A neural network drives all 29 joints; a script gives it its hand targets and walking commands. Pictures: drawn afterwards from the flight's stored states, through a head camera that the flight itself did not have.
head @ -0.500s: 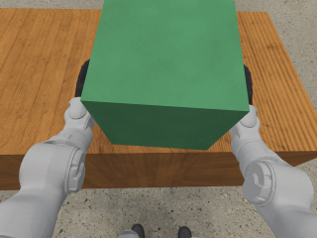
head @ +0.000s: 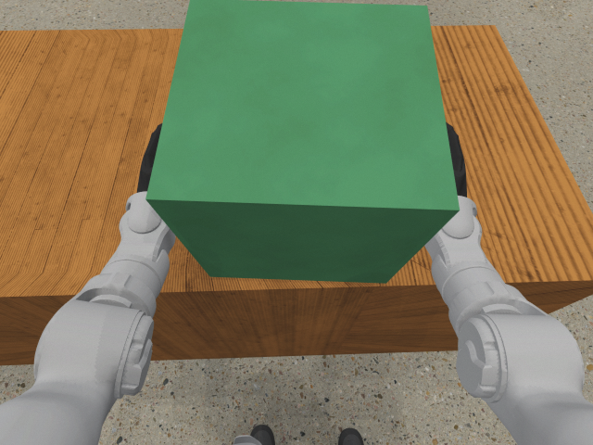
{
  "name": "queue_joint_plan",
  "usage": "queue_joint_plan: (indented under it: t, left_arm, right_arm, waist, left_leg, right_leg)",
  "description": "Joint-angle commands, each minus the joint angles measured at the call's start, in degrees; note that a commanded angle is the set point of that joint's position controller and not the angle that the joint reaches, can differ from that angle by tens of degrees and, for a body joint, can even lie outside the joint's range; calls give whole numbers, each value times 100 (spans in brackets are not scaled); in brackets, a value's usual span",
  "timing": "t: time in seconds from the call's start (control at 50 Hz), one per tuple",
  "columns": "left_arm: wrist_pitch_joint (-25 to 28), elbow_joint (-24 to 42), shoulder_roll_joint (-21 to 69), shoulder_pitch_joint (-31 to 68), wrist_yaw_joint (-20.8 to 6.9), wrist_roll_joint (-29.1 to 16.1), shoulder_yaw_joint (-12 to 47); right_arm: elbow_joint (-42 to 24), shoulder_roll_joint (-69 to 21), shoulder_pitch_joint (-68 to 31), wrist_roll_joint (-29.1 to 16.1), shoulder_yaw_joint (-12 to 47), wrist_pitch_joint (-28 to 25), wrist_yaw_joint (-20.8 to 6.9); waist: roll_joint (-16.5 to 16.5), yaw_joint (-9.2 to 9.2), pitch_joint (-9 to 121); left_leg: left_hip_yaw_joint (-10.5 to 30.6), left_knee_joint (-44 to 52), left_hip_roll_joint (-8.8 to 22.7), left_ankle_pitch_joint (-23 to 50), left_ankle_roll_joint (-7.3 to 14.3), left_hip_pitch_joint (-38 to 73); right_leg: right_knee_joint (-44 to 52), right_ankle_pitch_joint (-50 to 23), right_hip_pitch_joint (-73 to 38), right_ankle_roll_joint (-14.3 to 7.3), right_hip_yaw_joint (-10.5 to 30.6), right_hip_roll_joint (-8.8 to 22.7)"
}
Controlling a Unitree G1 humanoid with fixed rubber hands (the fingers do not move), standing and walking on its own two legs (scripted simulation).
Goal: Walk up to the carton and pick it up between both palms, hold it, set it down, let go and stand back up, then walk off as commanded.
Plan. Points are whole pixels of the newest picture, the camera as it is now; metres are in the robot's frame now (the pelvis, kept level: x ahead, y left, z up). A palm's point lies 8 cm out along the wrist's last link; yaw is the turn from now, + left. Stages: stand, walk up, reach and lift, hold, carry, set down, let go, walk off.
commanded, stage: reach and lift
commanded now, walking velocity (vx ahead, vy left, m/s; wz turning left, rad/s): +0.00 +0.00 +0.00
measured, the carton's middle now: (302, 161) +0.50 +0.01 +0.04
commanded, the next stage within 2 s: none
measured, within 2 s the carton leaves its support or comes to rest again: neither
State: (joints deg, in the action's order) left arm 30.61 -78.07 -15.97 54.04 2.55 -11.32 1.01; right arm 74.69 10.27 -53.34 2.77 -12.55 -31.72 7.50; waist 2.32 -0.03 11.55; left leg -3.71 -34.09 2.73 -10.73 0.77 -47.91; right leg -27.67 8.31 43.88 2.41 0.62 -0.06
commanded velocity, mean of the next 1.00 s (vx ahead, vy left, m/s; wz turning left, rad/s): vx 0.00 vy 0.00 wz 0.00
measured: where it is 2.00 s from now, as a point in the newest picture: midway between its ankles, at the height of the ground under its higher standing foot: outside the picture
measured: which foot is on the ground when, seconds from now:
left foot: down 0.00-1.00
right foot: down 0.00-1.00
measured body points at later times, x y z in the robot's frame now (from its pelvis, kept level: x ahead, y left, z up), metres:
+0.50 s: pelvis -0.01 -0.01 +0.01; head +0.03 -0.01 +0.45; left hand +0.42 +0.18 +0.11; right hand +0.43 -0.21 +0.11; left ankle +0.03 +0.09 -0.72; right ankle +0.03 -0.15 -0.72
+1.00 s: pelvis -0.01 -0.03 +0.02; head -0.07 -0.02 +0.47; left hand +0.40 +0.17 +0.21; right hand +0.40 -0.21 +0.21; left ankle +0.03 +0.09 -0.72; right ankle +0.03 -0.15 -0.72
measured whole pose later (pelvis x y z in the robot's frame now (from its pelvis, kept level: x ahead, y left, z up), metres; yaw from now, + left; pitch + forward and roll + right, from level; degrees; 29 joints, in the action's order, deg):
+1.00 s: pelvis -0.01 -0.03 +0.02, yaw +1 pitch +3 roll -1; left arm -19.3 -53.2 -10.4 49.9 1.3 -2.8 -14.3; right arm 56.4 12.6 -48.0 -10.8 -8.0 12.0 6.1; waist -0.6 0.0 12.8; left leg -3.7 -23.5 2.4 -8.0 0.8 -18.2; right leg -22.0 8.1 16.6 0.6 0.6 -0.3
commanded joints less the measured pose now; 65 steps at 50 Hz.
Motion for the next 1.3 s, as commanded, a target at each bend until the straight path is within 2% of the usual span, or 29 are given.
queue_joint_plan:
  t: [0.0,0.12,0.22,0.32,0.4,0.46,0.56,0.66,0.7,0.76,0.86,0.94,1.0,1.06,1.16,1.28]
  left_arm:
    - [106,2446,4635,3035,-615,384,1724]
    - [-257,3485,4867,2952,-473,125,2108]
    - [-711,4632,5010,3152,-285,-181,2446]
    - [-1367,5686,5135,3355,-136,-520,2753]
    - [-2137,6129,5084,3431,-102,-600,2671]
    - [-2707,6082,5021,3552,-144,-555,2379]
    - [-3433,5592,4777,4126,-332,-336,1728]
    - [-4038,4406,4421,4328,-610,236,730]
    - [-4261,3866,4325,4150,-709,557,284]
    - [-4545,3193,4186,3698,-881,1037,-298]
    - [-4854,3363,4199,3475,-1033,1339,-581]
    - [-4982,3978,4349,3683,-959,1225,-335]
    - [-5082,4488,4493,3674,-846,1074,-66]
    - [-5223,5122,4628,3527,-746,915,277]
    - [-5491,6094,4703,3218,-652,643,748]
    - [-5881,6921,4479,2856,-721,606,883]
  right_arm:
    - [-1483,-3647,-2244,-45,2747,135,-1141]
    - [-2585,-3675,-2256,-552,3273,532,-1150]
    - [-3690,-3773,-2455,-1105,3752,1015,-1224]
    - [-4807,-3777,-2621,-1595,3987,1677,-1311]
    - [-5380,-3648,-2731,-1848,3950,2403,-1332]
    - [-5471,-3570,-2857,-1963,3747,2919,-1317]
    - [-4931,-3589,-3230,-2045,3158,3556,-1228]
    - [-4080,-3588,-3929,-1797,2392,3875,-1209]
    - [-3663,-3507,-4080,-1647,2145,3948,-1248]
    - [-3148,-3277,-4135,-1414,1812,4013,-1266]
    - [-3071,-3111,-4328,-1290,1577,4028,-1209]
    - [-3193,-3225,-4438,-1410,1669,4084,-1219]
    - [-3490,-3382,-4531,-1660,1971,4143,-1223]
    - [-4010,-3505,-4520,-1936,2333,4201,-1192]
    - [-5083,-3669,-4364,-2385,2892,4394,-1005]
    - [-5143,-3493,-3468,-2492,2895,4917,-841]
  waist:
    - [241,-21,5266]
    - [303,-48,5609]
    - [309,-174,5987]
    - [129,-226,6104]
    - [-116,-267,5900]
    - [-378,-288,5605]
    - [-403,-235,4325]
    - [-406,-272,2518]
    - [-381,-355,1945]
    - [-371,-419,1292]
    - [-276,-338,967]
    - [-144,-229,1019]
    - [-98,-219,1334]
    - [-52,-196,1900]
    - [-224,-128,2650]
    - [-336,118,2405]
  left_leg:
    - [407,-14,-56,3960,-684,4646]
    - [537,-45,-67,4234,-731,4958]
    - [659,-48,-82,4265,-723,5223]
    - [755,85,-138,3783,-660,5286]
    - [744,334,-203,3013,-559,5187]
    - [716,563,-243,2413,-446,5101]
    - [611,923,-312,1540,-298,4695]
    - [440,1457,-307,298,-107,4053]
    - [375,1669,-279,-179,-54,3967]
    - [279,1870,-268,-450,-17,4028]
    - [240,1967,-291,-293,-65,4367]
    - [355,2005,-281,-281,-122,4527]
    - [405,1882,-280,107,-169,4720]
    - [412,1655,-305,797,-230,5017]
    - [450,1257,-407,1972,-287,5374]
    - [509,1245,-430,2355,-374,5415]
  right_leg:
    - [353,-1803,-1151,-313,-564,-545]
    - [369,-1877,-1204,-313,-521,-597]
    - [364,-1810,-1240,-326,-482,-634]
    - [364,-1593,-1328,-317,-448,-655]
    - [399,-1311,-1663,-282,-387,-622]
    - [499,-981,-1963,-256,-307,-572]
    - [705,-326,-2402,-266,-201,-433]
    - [1009,752,-2643,-293,-84,-244]
    - [1132,1172,-2681,-305,-73,-195]
    - [1235,1373,-2895,-317,-126,-184]
    - [1333,1200,-3199,-302,-261,-246]
    - [1309,1122,-3217,-301,-307,-282]
    - [1304,820,-3274,-305,-294,-312]
    - [1288,294,-3418,-292,-303,-369]
    - [1229,-737,-3779,-197,-289,-468]
    - [1240,-1309,-4058,-110,-297,-510]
